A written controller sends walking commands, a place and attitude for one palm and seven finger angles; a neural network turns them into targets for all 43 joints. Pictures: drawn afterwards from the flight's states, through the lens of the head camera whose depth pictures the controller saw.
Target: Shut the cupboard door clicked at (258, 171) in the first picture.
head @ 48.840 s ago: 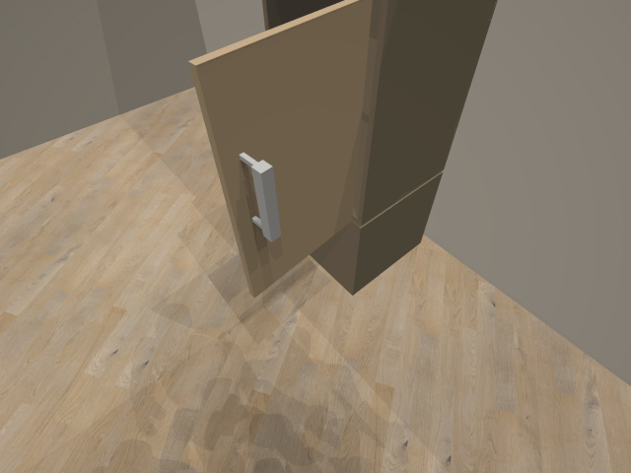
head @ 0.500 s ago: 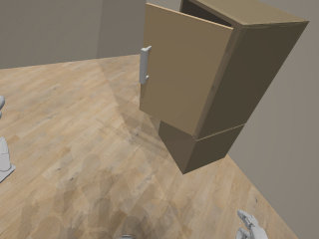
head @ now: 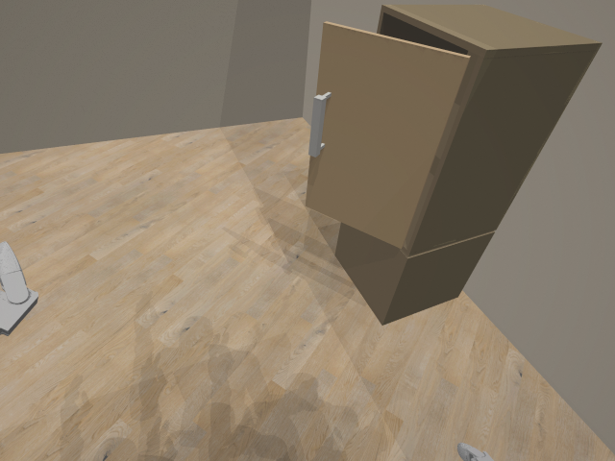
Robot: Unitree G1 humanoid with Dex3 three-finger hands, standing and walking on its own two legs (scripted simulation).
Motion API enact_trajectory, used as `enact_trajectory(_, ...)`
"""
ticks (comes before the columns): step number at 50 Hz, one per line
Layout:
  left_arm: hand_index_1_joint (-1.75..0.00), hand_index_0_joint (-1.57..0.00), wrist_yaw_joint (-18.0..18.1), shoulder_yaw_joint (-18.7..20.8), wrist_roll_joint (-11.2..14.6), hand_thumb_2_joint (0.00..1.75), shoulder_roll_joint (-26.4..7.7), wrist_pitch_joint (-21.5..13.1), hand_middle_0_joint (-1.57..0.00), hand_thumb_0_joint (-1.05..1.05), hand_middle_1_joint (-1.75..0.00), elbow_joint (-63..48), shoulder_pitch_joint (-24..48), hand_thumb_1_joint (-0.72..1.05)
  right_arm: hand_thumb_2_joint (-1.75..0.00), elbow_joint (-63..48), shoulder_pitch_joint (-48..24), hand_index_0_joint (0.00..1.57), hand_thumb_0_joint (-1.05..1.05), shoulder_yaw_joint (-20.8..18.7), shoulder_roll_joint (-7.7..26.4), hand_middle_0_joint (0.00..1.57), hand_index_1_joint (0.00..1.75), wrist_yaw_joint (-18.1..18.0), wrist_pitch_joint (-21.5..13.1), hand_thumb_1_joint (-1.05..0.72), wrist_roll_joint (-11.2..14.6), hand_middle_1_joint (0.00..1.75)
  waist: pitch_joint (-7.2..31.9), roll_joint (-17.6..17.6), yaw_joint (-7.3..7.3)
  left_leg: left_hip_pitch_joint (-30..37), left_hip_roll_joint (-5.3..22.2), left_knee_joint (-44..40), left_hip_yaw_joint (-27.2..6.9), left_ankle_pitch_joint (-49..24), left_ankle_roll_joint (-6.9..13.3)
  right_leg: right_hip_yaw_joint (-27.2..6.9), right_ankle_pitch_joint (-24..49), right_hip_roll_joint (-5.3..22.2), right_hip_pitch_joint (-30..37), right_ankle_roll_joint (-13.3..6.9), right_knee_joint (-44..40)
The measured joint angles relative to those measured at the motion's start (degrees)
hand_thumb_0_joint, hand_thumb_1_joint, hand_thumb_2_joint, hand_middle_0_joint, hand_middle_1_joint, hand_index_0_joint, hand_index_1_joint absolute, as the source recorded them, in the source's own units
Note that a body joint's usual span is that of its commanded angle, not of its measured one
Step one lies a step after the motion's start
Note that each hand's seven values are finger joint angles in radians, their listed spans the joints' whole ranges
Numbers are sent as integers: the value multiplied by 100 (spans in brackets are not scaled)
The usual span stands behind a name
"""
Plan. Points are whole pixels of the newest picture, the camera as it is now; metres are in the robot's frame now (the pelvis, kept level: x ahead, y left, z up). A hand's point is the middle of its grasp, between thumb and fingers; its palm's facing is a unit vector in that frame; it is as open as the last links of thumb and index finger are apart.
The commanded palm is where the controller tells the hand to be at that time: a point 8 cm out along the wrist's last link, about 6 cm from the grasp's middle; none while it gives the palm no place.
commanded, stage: stop stepping back and stand still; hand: left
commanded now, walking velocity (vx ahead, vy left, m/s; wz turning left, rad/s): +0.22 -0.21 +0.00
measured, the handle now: (321, 124) +1.01 +0.04 -0.01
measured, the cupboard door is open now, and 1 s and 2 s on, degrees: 34 34 34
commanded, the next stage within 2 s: let the arm hang, fingers relaxed in 0.98 s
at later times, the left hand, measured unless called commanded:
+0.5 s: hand (44, 312) +0.19 +0.28 +0.17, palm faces +0.49 -0.77 -0.42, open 7.4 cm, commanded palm +0.13 +0.32 +0.18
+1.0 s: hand (80, 275) +0.25 +0.28 +0.16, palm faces +0.39 -0.79 -0.48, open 7.4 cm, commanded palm +0.19 +0.32 +0.18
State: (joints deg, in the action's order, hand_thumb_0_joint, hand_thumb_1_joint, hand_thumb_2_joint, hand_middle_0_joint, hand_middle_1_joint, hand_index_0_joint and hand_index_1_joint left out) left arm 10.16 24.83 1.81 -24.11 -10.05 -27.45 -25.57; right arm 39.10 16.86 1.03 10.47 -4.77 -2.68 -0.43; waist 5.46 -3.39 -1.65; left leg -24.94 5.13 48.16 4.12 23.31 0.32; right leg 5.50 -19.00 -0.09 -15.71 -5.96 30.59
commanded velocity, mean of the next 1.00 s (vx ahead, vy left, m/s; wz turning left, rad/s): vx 0.04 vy -0.03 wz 0.00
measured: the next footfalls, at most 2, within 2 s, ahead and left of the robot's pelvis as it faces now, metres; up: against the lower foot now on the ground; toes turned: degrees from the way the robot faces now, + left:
left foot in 0.06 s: +0.09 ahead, +0.13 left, -0.01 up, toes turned +6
right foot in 0.34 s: +0.03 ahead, -0.09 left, -0.01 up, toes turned -3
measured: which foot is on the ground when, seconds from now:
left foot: up 0.00-0.04, down 0.06-1.00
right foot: down 0.00-0.06, up 0.08-0.32, down 0.34-1.00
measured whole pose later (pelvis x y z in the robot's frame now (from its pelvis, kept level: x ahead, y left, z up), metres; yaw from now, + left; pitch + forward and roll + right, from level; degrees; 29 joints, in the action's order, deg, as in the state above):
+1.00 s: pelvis +0.04 +0.02 +0.00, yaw -1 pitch +1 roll -1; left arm 9.2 23.3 2.7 -24.6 -9.9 -28.4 -33.2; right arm 34.1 11.0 1.5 10.3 -4.0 -1.4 1.4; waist 1.2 -0.4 0.6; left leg -16.3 2.9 30.7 6.2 15.7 0.5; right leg 2.8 -19.0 -0.8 -10.3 -1.0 27.8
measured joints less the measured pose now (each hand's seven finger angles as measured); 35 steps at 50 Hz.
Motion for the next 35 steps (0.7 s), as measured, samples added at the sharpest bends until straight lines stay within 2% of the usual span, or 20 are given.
enact_trajectory(2,-30,-22,79,-57,40,90,130,54,-21,1,-31,20,53,89,-90,-155,32,20,1,-21,176,20,30,-62,-91,-90,-5,30,-45,113,56,726,43,-1141,75,61,92,-34,-149,81,-161,99,304)
enact_trajectory(3,-30,-21,98,-68,66,90,142,68,-21,1,-31,-21,67,89,-90,-243,-1,20,1,-55,245,20,30,-80,-134,-90,3,30,-99,186,130,856,47,-1496,8,-226,130,-83,-409,68,-338,186,647)
enact_trajectory(4,-30,-21,102,-58,70,90,111,61,-21,1,-31,-15,103,89,-90,-264,-101,20,1,-86,222,20,30,-88,-138,-90,22,30,-242,141,195,816,-15,-1435,7,-615,41,-200,-593,76,-502,276,1093)
enact_trajectory(6,-30,-21,13,-1,51,90,8,13,-21,1,-31,61,14,89,-90,-242,-268,20,1,-81,84,20,30,-35,-99,-90,32,30,-425,11,251,868,-84,-1356,99,-802,-68,-362,-571,39,-858,391,1999)
enact_trajectory(8,-30,-21,-90,11,6,90,-66,34,-21,1,-31,52,-190,89,-90,-259,-291,20,1,-53,-54,20,30,60,-77,-91,28,30,-461,-7,313,938,-59,-1485,119,-839,-78,-285,-292,25,-1096,452,2441)
enact_trajectory(11,-30,-21,-160,-37,-57,90,-86,40,-21,1,-31,-130,-464,89,-90,-310,-195,20,1,5,-182,20,30,157,-64,-91,30,30,-473,108,284,996,105,-1705,110,-916,-109,-33,-74,10,-1010,486,2060)
enact_trajectory(15,-30,-21,-107,-19,-78,90,-155,20,-21,1,-31,-320,-667,89,-90,-410,-36,20,1,65,-240,20,30,174,-6,-90,36,30,-445,306,210,825,326,-1525,80,-694,-170,240,-268,-91,-237,443,771)
enact_trajectory(16,-30,-22,-74,28,-78,90,-229,30,-21,1,-31,-339,-671,89,-90,-445,-8,20,1,76,-248,20,30,170,9,-90,41,30,-415,275,205,671,305,-1294,79,-471,-164,182,-442,-92,1,366,411)
enact_trajectory(17,-30,-22,-42,72,-82,90,-275,31,-21,1,-31,-345,-625,89,-90,-460,-21,20,1,73,-228,20,30,172,20,-90,48,31,-400,252,166,457,280,-956,75,-150,-117,76,-245,-87,49,247,173)
enact_trajectory(18,-30,-22,-16,57,-77,90,-225,25,-21,1,-31,-306,-513,89,-90,-390,-109,20,1,51,-163,20,30,167,30,-90,52,31,-475,328,121,260,260,-495,-45,85,-85,86,60,-111,-40,217,275)
enact_trajectory(20,-30,-22,37,-36,-67,90,-57,17,-21,1,-31,-187,-313,89,-90,-155,-271,20,1,-16,-39,20,30,175,52,-90,57,31,-595,413,76,-27,74,373,-241,304,-82,100,126,-103,-58,234,452)
enact_trajectory(22,-30,-22,66,-87,-45,90,111,10,-21,1,-31,-126,-310,89,-90,-42,-336,20,1,-54,50,20,30,174,98,-90,59,30,-609,383,69,-125,-88,643,-202,183,-90,43,86,-52,26,280,394)
enact_trajectory(24,-30,-22,71,-112,-34,90,196,-20,-21,1,-31,-141,-394,89,-90,-49,-337,20,1,-73,112,20,30,141,109,-90,52,30,-597,315,105,-14,-168,213,-75,-25,-67,6,82,-2,121,331,283)
enact_trajectory(28,-30,-22,51,-131,-21,90,121,-120,-21,1,-31,-359,-484,89,-90,-208,-277,20,1,-156,249,20,30,39,4,-91,55,30,-622,296,187,574,-221,-1333,0,-780,41,75,-90,1,214,447,393)
enact_trajectory(32,-30,-22,1,49,-35,90,-69,-213,-21,1,-31,-260,-455,89,-90,-252,-392,20,1,-167,130,20,30,-13,-70,-91,60,30,-635,54,178,692,-345,-1412,146,-808,110,-165,-167,90,264,541,401)
enact_trajectory(35,-30,-22,-31,118,-41,90,-106,-217,-21,1,-31,-128,-422,89,-90,-337,-446,20,1,-87,60,20,30,18,-191,-91,75,30,-613,136,216,736,-314,-1617,111,-852,85,-160,-34,23,397,512,20)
